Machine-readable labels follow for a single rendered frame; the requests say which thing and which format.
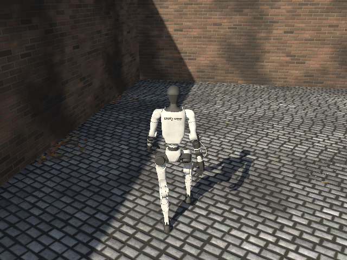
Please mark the robot right hand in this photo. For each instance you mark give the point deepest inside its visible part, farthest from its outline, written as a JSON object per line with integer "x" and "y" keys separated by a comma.
{"x": 201, "y": 165}

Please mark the right robot upper arm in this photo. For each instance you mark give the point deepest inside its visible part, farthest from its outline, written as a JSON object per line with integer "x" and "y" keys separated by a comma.
{"x": 192, "y": 124}

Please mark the left robot upper arm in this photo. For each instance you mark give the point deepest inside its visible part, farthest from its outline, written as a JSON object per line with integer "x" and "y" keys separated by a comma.
{"x": 154, "y": 122}

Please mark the left robot shin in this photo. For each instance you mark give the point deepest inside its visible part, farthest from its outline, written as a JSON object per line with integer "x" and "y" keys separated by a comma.
{"x": 165, "y": 206}

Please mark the humanoid robot torso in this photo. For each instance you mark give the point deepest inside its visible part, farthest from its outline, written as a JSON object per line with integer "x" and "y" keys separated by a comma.
{"x": 173, "y": 131}

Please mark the robot left hand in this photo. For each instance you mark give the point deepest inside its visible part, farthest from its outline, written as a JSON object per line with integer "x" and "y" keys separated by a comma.
{"x": 150, "y": 148}

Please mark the left robot forearm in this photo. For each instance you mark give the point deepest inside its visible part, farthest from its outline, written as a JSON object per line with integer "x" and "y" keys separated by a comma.
{"x": 150, "y": 140}

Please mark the right robot forearm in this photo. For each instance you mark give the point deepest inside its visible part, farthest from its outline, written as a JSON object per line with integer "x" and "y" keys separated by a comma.
{"x": 197, "y": 149}

